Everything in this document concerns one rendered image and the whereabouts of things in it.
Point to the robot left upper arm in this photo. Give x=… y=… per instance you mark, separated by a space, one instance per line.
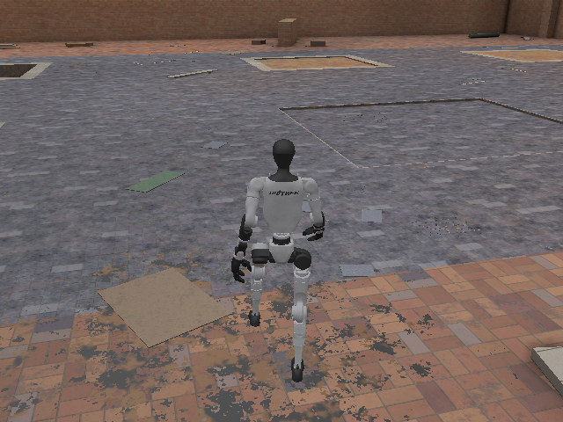
x=252 y=201

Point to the robot left hand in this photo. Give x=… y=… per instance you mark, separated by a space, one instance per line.
x=235 y=264

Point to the left robot thigh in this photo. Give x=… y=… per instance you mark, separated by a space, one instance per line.
x=260 y=256

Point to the robot right hand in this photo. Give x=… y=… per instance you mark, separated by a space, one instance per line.
x=310 y=230

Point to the left robot foot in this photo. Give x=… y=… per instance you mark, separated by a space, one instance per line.
x=254 y=320

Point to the robot right forearm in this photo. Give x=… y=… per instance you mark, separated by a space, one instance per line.
x=319 y=227

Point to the robot right upper arm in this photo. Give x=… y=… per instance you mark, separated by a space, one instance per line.
x=311 y=187

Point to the robot left forearm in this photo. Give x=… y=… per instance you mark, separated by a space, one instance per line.
x=243 y=240

